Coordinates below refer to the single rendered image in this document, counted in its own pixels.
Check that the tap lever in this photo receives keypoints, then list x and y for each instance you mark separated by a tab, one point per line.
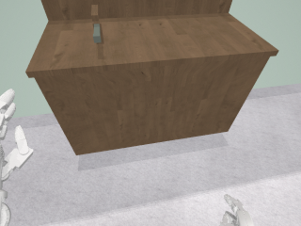
97	33

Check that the robot left forearm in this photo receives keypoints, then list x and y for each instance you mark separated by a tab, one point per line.
5	213

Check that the counter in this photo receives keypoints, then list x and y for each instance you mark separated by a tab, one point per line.
164	70

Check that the right robot hand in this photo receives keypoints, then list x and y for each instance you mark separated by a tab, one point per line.
241	218

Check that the left robot hand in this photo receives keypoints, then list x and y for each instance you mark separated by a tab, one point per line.
17	158

